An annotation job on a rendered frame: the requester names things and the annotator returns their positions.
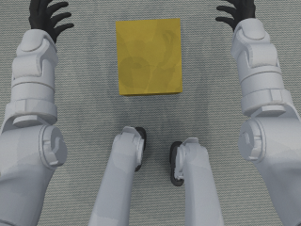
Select robot left forearm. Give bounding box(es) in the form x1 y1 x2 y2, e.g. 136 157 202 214
0 29 59 136

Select left robot upper arm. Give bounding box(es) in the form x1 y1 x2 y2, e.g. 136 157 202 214
0 124 68 226

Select right robot thigh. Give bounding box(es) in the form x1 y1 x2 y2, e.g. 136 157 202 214
176 143 225 226

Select right robot upper arm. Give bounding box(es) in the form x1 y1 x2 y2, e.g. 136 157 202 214
237 117 301 226

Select carton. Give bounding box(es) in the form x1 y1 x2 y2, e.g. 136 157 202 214
116 18 182 97

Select robot left hand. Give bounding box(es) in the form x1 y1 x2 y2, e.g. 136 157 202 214
28 0 74 44

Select robot right hand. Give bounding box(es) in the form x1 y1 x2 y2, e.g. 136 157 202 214
215 0 256 33

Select right robot foot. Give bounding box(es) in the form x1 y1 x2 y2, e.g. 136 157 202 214
169 141 184 186

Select robot right forearm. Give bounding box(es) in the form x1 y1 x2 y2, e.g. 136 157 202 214
230 18 301 122

